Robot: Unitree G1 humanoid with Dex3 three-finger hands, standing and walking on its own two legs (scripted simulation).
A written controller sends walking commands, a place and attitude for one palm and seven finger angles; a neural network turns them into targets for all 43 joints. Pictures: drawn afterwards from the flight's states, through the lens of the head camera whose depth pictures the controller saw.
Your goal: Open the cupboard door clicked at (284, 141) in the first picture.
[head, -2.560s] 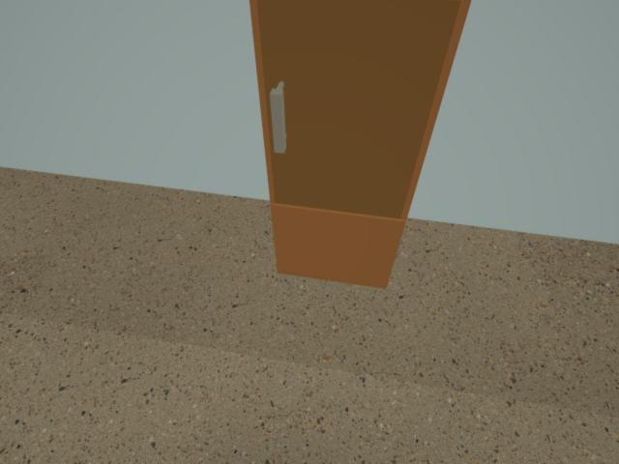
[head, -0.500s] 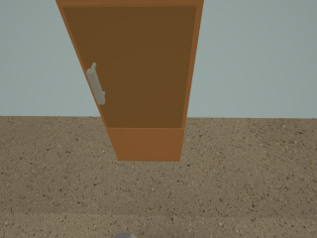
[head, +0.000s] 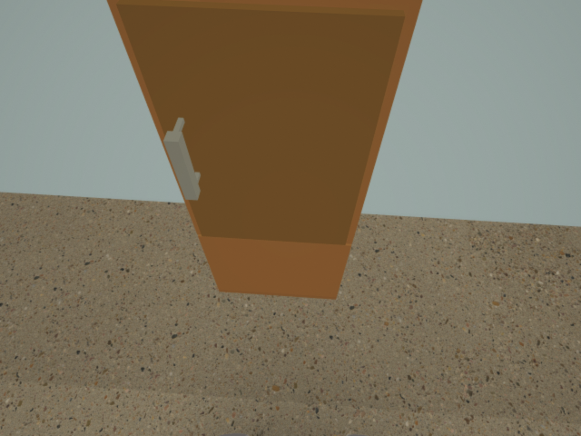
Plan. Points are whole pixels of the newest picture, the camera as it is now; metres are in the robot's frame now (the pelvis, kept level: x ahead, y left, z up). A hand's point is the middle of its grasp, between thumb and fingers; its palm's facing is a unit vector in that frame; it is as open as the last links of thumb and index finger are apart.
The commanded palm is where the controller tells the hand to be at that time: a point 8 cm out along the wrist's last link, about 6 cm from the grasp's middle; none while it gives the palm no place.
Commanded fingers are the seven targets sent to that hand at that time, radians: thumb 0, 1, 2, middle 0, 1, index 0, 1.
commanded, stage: come to a stop and stand still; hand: left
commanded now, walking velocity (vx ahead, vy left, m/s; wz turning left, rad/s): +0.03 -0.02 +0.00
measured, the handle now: (186, 160) +0.57 +0.26 -0.02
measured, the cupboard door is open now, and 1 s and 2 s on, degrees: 0 0 0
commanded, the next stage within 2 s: look again from close up in 1.16 s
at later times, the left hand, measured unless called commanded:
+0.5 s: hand out of the picture +0.07 +0.13 -0.17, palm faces +0.00 -0.98 -0.22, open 7.3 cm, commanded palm none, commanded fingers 0.00 0.90 0.90 -0.20 -0.30 -0.20 -0.30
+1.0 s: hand out of the picture +0.01 +0.13 -0.18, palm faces +0.03 -0.98 -0.18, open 7.4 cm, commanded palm none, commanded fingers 0.00 0.90 0.90 -0.20 -0.30 -0.20 -0.30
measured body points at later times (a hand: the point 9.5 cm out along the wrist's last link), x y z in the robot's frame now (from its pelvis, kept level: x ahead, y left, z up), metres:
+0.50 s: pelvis -0.01 -0.05 -0.01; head -0.01 -0.06 +0.44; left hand +0.07 +0.18 -0.15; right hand -0.02 -0.27 -0.17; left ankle +0.02 +0.10 -0.74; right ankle -0.01 -0.16 -0.74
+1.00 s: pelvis +0.02 -0.04 +0.00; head +0.03 -0.03 +0.45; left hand +0.01 +0.18 -0.16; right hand +0.04 -0.26 -0.16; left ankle +0.02 +0.10 -0.74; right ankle -0.01 -0.16 -0.74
